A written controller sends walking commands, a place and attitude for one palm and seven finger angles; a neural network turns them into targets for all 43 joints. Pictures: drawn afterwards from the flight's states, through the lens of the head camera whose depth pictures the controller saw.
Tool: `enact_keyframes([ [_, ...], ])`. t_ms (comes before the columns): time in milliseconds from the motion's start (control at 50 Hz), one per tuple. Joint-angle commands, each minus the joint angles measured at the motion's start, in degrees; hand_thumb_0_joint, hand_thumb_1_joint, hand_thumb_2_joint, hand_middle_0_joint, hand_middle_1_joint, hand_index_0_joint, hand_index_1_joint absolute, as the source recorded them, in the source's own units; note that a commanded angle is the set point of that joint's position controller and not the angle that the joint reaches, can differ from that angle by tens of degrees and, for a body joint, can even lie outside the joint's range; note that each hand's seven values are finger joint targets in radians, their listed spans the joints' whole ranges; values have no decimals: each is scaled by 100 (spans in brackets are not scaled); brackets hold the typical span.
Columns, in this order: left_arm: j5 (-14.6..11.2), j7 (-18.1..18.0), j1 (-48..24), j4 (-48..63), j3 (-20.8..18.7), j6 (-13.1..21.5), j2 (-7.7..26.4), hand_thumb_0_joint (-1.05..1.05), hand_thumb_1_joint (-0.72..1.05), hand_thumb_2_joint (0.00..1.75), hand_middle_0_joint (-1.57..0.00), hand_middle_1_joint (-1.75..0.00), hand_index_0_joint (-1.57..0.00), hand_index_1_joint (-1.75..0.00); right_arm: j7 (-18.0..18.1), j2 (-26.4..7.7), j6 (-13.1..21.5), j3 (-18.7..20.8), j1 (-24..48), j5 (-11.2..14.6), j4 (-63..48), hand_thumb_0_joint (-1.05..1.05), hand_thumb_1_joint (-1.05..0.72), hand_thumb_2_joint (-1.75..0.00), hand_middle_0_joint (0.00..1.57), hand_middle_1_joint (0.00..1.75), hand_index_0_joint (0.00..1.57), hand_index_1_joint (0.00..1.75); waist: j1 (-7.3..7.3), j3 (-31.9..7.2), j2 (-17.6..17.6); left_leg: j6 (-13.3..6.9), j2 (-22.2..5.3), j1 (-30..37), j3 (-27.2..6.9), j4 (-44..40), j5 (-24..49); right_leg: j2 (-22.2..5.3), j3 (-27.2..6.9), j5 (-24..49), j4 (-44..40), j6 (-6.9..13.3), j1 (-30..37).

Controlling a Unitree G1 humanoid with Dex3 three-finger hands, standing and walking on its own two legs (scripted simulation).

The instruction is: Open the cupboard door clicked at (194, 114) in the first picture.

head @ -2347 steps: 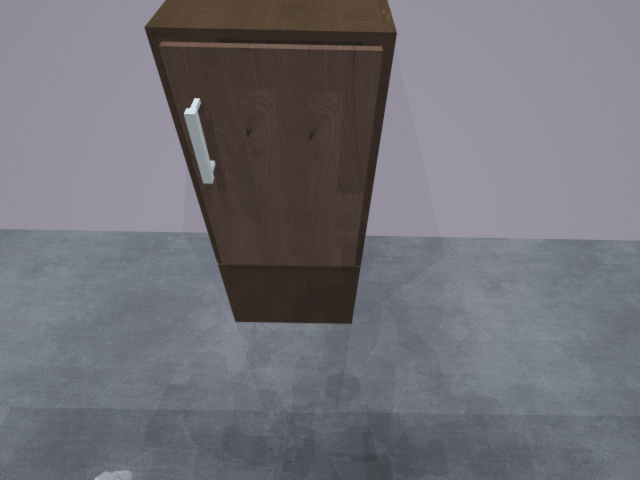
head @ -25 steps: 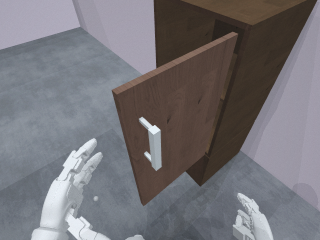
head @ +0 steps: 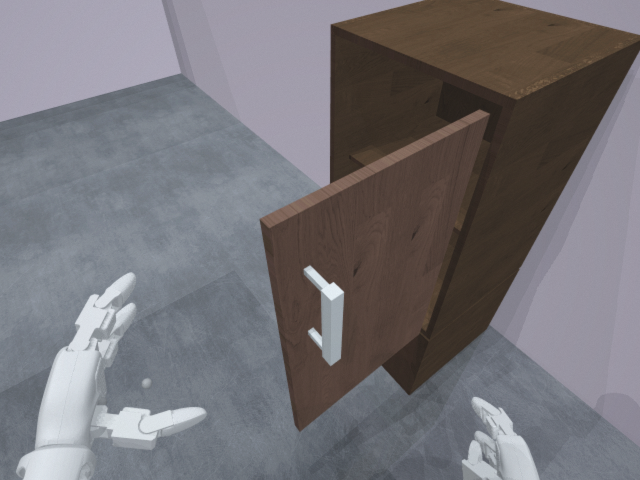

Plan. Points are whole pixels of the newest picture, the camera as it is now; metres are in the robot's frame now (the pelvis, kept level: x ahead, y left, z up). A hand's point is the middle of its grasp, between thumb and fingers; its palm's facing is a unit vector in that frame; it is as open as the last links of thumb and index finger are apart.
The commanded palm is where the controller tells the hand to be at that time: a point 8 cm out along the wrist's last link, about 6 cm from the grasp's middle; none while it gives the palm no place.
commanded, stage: draw the hand back to the body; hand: left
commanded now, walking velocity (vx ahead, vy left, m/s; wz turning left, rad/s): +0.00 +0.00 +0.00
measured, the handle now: (322, 317) +0.32 +0.03 +0.04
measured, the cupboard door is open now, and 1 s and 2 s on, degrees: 91 91 91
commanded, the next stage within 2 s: step back with the hand held close in 0.82 s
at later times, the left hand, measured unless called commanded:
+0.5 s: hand (84, 308) +0.22 +0.25 +0.18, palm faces +0.44 -0.79 -0.42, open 8.4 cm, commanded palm +0.17 +0.29 +0.19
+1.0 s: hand (100, 311) +0.22 +0.23 +0.18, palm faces +0.43 -0.80 -0.42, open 7.4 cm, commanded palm +0.16 +0.27 +0.19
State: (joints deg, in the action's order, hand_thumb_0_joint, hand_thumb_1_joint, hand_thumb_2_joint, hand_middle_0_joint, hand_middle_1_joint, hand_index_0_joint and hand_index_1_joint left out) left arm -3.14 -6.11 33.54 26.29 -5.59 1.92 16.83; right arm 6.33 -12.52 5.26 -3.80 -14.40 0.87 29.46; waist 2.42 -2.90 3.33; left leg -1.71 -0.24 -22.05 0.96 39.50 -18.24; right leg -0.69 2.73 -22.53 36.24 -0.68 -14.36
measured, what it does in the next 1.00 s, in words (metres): stands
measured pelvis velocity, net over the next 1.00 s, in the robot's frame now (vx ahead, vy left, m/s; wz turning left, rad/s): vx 0.02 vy -0.03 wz -0.01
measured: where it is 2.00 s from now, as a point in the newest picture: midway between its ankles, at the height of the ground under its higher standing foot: outside the picture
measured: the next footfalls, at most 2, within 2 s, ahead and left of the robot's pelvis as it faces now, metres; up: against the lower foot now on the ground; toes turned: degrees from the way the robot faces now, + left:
none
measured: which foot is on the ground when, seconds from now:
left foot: down 0.00-1.00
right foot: down 0.00-1.00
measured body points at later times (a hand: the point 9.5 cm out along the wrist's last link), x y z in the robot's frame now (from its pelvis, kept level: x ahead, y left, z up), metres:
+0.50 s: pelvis +0.03 -0.01 +0.02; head +0.02 -0.04 +0.47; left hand +0.19 +0.29 +0.20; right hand +0.22 -0.23 -0.07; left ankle +0.03 +0.10 -0.72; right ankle -0.04 -0.13 -0.72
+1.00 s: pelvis +0.02 -0.03 +0.02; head +0.01 -0.06 +0.47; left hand +0.19 +0.27 +0.20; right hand +0.21 -0.25 -0.07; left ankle +0.03 +0.10 -0.72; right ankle -0.04 -0.13 -0.72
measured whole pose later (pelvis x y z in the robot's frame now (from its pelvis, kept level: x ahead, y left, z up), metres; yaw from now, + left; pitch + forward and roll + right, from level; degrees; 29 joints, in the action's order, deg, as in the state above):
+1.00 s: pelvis +0.02 -0.03 +0.02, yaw -1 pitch -3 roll +0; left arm -4.2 -6.0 26.4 22.7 -19.5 4.3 20.1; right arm 5.1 -13.3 3.1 -0.6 -10.6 0.4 35.2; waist 3.4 0.8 4.4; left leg 0.3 -1.4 -9.1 1.2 25.4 -13.3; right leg 0.8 2.5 -17.3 21.8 1.0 -1.7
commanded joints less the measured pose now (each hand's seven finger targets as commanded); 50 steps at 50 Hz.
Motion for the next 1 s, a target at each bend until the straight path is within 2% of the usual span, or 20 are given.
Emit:
enact_keyframes([
  [0,85,-204,-492,1336,-690,456,750,0,17,58,-17,-30,-17,-30,7,-613,413,259,841,-43,-806,0,-90,-90,20,30,20,30,24,-214,155,42,-91,1194,-298,-1165,821,69,7,982,-992,194,-189],
  [40,82,-221,-424,1236,-852,451,841,0,23,62,-18,-30,-18,-30,-21,-646,436,278,876,-57,-714,0,-90,-90,20,30,20,30,69,-203,-43,50,-111,1297,-298,-1283,1127,79,38,1210,-1079,195,45],
  [120,59,-210,-521,1227,-1066,457,886,0,37,68,-18,-30,-18,-30,-74,-641,415,316,911,-64,-602,0,-90,-90,20,30,20,30,69,-158,-49,70,-137,1563,-238,-1456,1504,87,18,1495,-1243,174,237],
  [140,58,-221,-501,1080,-1217,451,996,0,41,69,-18,-30,-18,-30,-74,-659,396,333,936,-73,-559,0,-90,-90,20,30,20,30,106,-93,-206,64,-127,1538,-220,-1491,1534,96,30,1564,-1309,184,336],
  [160,30,-203,-491,1076,-1214,444,913,0,44,70,-18,-30,-18,-30,-85,-647,371,340,937,-67,-563,0,-90,-90,20,30,20,30,91,-86,-199,65,-136,1583,-201,-1529,1625,90,23,1639,-1309,168,382],
  [220,23,-202,-687,1182,-1457,470,1064,0,55,75,-19,-30,-19,-30,-103,-642,330,365,949,-75,-507,0,-90,-90,20,30,20,30,108,-162,77,73,-124,1753,-142,-1566,1840,87,-9,1827,-1401,170,488],
  [300,-19,-197,-755,1135,-1719,462,1189,0,69,81,-19,-30,-19,-30,-129,-634,268,406,970,-77,-453,0,-90,-90,20,30,20,30,134,-215,-6,69,-128,1894,-93,-1577,2262,88,-12,2186,-1455,153,635],
  [420,-98,-206,-1099,968,-2165,466,1457,0,90,90,-20,-30,-20,-30,-121,-647,177,456,1028,-73,-370,0,-90,-90,20,30,20,30,147,-189,-95,32,-85,1972,6,-1571,2235,76,-34,2429,-1578,129,701],
  [460,-92,-164,-912,755,-1913,434,1176,0,90,90,-20,-30,-20,-30,-133,-642,150,460,1035,-67,-352,0,-90,-90,20,30,20,30,133,-100,61,24,-79,1990,27,-1572,2384,63,-36,2532,-1571,126,716],
  [500,-95,-134,-954,794,-1805,420,1125,0,90,90,-20,-30,-20,-30,-151,-674,122,491,1050,-63,-377,0,-90,-90,20,30,20,30,116,-137,-96,5,-86,2064,46,-1579,2361,70,-35,2543,-1597,97,683],
  [540,-98,-144,-929,727,-1921,420,1269,0,90,90,-20,-30,-20,-30,-143,-696,111,503,1076,-77,-370,0,-90,-90,20,30,20,30,150,-90,-299,-9,-69,1982,62,-1587,2250,64,-35,2585,-1636,105,745],
  [600,-106,-147,-1049,948,-1993,471,1359,0,90,90,-20,-30,-20,-30,-119,-662,97,512,1118,-67,-392,0,-90,-90,20,30,20,30,156,-232,-223,-27,-42,2042,88,-1571,2162,48,-80,2590,-1648,89,763],
  [640,-96,-167,-1080,935,-2084,488,1479,0,90,90,-20,-30,-20,-30,-100,-659,111,494,1126,-66,-352,0,-90,-90,20,30,20,30,168,-144,-82,-14,-22,1995,87,-1561,2098,41,-96,2565,-1695,114,783],
  [720,-103,-171,-1024,1026,-2055,528,1404,0,90,90,-20,-30,-20,-30,-92,-617,166,498,1109,-66,-330,0,-90,-90,20,30,20,30,154,-196,66,-12,-27,2121,108,-1539,2249,41,-85,2694,-1669,98,748],
  [880,-137,-130,-928,717,-2009,521,1306,0,90,90,-20,-30,-20,-30,-90,-625,136,531,1150,-59,-307,0,-90,-90,20,30,20,30,150,18,-323,-34,-33,2031,140,-1588,2047,44,-101,2636,-1756,54,696],
  [900,-138,-119,-988,783,-1993,544,1309,0,90,90,-20,-30,-20,-30,-94,-628,139,535,1166,-54,-314,0,-90,-90,20,30,20,30,146,4,-234,-32,-32,2051,136,-1600,2008,39,-117,2577,-1772,56,687],
  [920,-128,-143,-1433,1135,-2090,599,1513,0,90,90,-20,-30,-20,-30,-83,-642,170,523,1188,-55,-315,0,-90,-90,20,30,20,30,142,-167,-17,-33,-18,2128,127,-1590,1991,24,-143,2536,-1780,65,715],
  [940,-9,-227,-2426,1353,-3008,893,2511,0,90,90,-20,-30,-20,-30,-103,-632,54,447,979,-7,-483,0,-90,-90,20,30,20,30,-116,505,100,-67,-115,1782,-24,-1391,1794,-246,-414,2890,-2067,42,184],
  [960,-64,-124,-1449,667,-2573,874,1878,0,90,90,-20,-30,-20,-30,-86,-628,-22,509,1092,-59,-306,0,-90,-90,20,30,20,30,-123,317,-491,-88,-153,1745,-54,-1181,1977,-347,-381,3278,-2010,7,197],
  [980,-43,-58,-837,466,-2308,809,1559,0,90,90,-20,-30,-20,-30,-106,-657,-117,545,1079,-59,-386,0,-90,-90,20,30,20,30,-132,150,-640,-97,-156,1799,8,-1110,2192,-367,-355,3658,-1905,-54,267],
])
